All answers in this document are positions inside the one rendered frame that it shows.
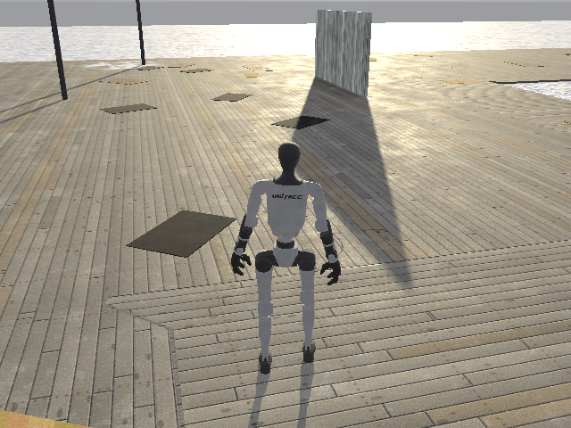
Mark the right robot thigh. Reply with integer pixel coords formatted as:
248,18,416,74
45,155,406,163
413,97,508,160
297,248,316,306

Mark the robot right hand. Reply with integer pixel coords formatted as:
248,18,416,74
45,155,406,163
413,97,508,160
320,260,341,285

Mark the robot left hand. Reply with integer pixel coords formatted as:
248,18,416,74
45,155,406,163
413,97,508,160
231,252,252,276

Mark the robot left upper arm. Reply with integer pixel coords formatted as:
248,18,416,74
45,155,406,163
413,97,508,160
244,179,269,228

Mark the robot right upper arm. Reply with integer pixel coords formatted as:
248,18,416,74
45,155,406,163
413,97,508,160
306,181,328,232

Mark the robot torso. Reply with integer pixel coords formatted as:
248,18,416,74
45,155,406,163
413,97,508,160
266,176,308,268

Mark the left robot forearm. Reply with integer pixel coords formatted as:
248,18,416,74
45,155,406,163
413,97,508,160
234,214,252,256

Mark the right robot forearm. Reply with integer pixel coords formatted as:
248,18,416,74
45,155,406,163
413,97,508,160
320,219,338,263

